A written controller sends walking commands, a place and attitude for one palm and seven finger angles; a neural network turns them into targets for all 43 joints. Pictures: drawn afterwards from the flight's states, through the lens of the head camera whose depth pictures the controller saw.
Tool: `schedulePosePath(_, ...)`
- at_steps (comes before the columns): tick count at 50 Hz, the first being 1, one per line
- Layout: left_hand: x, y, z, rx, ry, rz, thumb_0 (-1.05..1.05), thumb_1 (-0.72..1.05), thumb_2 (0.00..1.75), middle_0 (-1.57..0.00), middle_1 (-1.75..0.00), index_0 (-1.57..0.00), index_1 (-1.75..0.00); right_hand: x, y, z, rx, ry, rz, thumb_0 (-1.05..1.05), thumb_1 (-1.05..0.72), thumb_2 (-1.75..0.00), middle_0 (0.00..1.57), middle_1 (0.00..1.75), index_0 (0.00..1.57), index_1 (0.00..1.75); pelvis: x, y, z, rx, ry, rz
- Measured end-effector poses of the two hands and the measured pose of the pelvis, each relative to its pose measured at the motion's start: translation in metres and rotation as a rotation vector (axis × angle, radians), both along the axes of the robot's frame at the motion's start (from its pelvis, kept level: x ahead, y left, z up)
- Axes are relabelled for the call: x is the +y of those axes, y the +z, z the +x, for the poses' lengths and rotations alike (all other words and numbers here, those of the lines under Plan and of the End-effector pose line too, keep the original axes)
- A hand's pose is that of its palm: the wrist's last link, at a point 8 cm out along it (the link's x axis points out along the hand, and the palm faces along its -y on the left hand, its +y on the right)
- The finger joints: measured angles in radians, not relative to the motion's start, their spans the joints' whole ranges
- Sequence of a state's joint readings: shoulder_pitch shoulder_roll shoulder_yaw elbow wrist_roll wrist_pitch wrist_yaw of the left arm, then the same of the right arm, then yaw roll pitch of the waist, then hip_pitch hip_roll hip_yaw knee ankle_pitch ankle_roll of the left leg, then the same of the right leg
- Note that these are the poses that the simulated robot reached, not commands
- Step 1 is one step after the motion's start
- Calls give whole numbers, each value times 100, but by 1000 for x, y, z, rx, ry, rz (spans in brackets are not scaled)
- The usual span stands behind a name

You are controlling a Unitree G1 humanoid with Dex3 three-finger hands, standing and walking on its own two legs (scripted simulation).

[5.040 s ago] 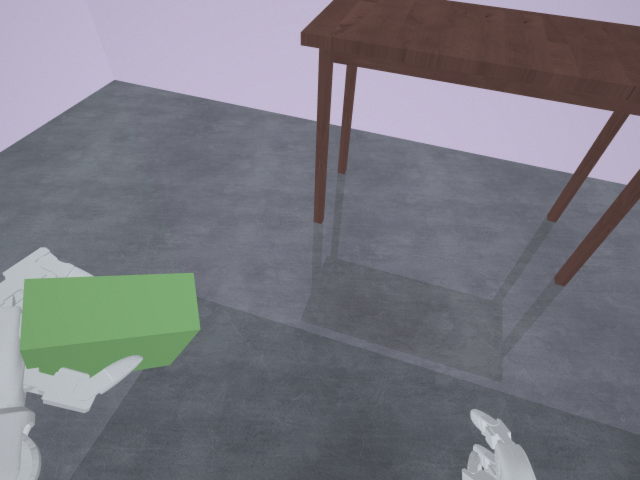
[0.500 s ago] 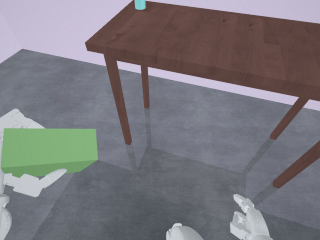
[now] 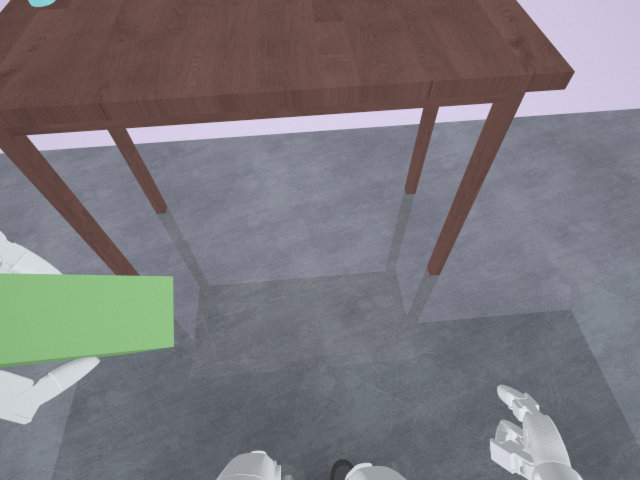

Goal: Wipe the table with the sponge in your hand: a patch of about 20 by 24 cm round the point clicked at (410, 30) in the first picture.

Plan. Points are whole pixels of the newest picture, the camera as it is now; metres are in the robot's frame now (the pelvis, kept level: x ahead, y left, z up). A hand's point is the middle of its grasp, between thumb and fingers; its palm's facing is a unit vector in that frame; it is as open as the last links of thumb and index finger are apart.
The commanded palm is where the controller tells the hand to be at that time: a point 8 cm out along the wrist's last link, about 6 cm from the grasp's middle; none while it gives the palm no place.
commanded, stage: turn to face it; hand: left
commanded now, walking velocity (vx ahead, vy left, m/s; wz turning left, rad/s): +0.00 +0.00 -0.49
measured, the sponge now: (93, 323) +0.23 +0.20 +0.17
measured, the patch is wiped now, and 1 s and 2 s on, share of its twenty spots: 0.00 0.00 0.00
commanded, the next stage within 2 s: take the last steps up to it in 0.40 s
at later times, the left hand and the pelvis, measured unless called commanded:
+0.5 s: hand (180, 324) +0.23 +0.12 +0.17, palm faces +0.19 -0.85 -0.50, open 9.7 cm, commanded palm +0.16 +0.19 +0.18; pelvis -0.06 -0.05 -0.01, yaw -13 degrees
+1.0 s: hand (164, 353) +0.21 +0.13 +0.16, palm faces +0.26 -0.88 -0.39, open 9.7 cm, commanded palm +0.17 +0.18 +0.18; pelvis -0.05 -0.06 +0.00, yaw -13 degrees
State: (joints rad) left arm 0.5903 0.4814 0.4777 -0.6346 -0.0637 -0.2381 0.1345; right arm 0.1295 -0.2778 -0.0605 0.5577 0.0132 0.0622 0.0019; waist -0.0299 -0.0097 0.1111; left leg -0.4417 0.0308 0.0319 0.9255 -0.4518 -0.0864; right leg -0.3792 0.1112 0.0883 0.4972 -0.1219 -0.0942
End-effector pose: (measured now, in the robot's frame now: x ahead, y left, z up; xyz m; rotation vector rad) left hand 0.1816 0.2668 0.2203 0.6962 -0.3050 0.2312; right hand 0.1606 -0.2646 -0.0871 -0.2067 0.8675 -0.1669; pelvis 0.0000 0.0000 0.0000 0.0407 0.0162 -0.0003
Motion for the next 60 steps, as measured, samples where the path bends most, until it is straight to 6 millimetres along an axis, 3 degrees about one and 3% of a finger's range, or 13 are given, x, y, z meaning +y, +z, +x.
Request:
schedulePosePath(6,12,-25,-11,2,65,-148,0,-45,100,-79,-134,-79,-135,0,14,-18,-33,-13,-14,1,-91,-90,20,30,19,30,1,1,-13,13,-49,2)
schedulePosePath(10,5,-44,-16,-2,29,-232,0,-45,100,-79,-135,-78,-135,13,16,-32,-62,7,-29,1,-91,-90,20,30,19,30,4,-4,-28,0,-74,-6)
schedulePosePath(16,-19,-31,-16,-31,-44,-193,0,-45,100,-79,-135,-78,-135,35,10,-57,-117,-24,80,1,-91,-90,20,30,20,30,-5,-2,-40,-24,-162,-35)
schedulePosePath(20,-47,-23,-4,-38,-84,-160,0,-46,100,-79,-135,-78,-135,34,-5,-80,-115,-57,156,1,-91,-90,21,30,20,30,-19,-3,-46,-16,-212,-57)
schedulePosePath(25,-98,-32,17,-12,-158,-111,0,-45,100,-79,-135,-78,-135,0,-34,-116,-65,-123,184,1,-90,-90,21,30,20,30,-46,-14,-62,-14,-233,-69)
schedulePosePath(29,-130,-36,18,72,-246,-99,0,-45,100,-79,-135,-78,-135,-42,-33,-152,19,-231,124,1,-91,-90,21,30,20,30,-55,-6,-71,1,-264,-30)
schedulePosePath(33,-140,-28,7,113,-297,-30,0,-45,100,-79,-135,-78,-135,-78,-16,-182,53,-317,35,1,-91,-90,21,30,20,30,-63,2,-74,17,-281,-15)
schedulePosePath(37,-134,-10,-5,37,-299,-2,0,-45,100,-79,-135,-78,-135,-101,-1,-196,58,-339,-47,1,-91,-90,20,30,20,30,-67,5,-73,13,-272,-13)
schedulePosePath(41,-114,-7,-15,-48,-234,-65,0,-45,100,-79,-135,-78,-135,-107,9,-192,32,-325,-94,1,-91,-90,20,30,19,30,-66,4,-68,0,-252,-15)
schedulePosePath(47,-88,-35,-15,-75,-115,-213,0,-45,100,-79,-135,-78,-135,-86,7,-160,-74,-291,-82,1,-91,-90,20,30,19,30,-58,-5,-57,-35,-250,-16)
schedulePosePath(50,-89,-43,-9,-41,-87,-230,0,-45,100,-79,-135,-78,-135,-65,1,-139,-121,-249,-17,1,-91,-90,20,30,19,30,-59,-4,-54,-41,-233,-25)
schedulePosePath(54,-104,-36,-5,-50,-105,-189,0,-45,100,-79,-135,-78,-135,-41,-12,-112,-153,-173,74,1,-91,-90,20,30,20,30,-66,-10,-50,-40,-221,-26)
schedulePosePath(60,-112,-24,6,-52,-130,-168,0,-46,100,-79,-135,-78,-135,-32,-24,-90,-52,-110,124,1,-91,-90,21,30,20,30,-69,-4,-37,-29,-193,-25)
